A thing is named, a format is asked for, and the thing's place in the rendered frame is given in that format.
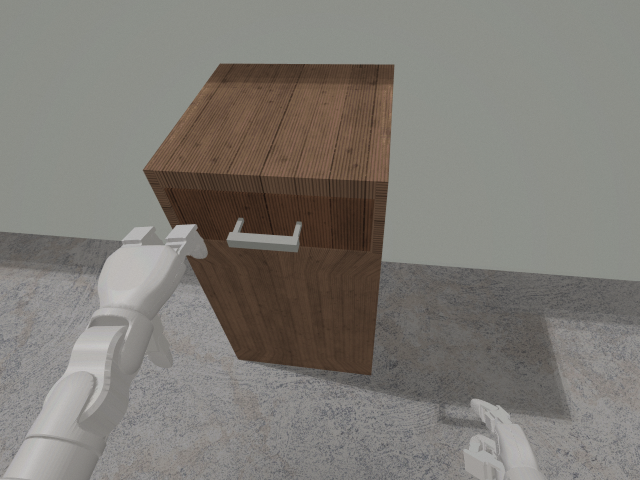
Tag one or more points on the drawer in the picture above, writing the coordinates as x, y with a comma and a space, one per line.
327, 222

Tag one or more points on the right robot hand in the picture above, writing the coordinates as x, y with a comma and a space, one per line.
490, 460

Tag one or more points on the left robot hand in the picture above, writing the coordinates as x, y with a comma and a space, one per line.
144, 273

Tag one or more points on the left robot forearm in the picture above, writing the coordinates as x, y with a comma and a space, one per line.
87, 402

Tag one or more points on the cabinet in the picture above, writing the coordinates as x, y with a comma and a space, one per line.
297, 129

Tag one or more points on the handle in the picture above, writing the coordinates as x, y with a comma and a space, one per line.
236, 239

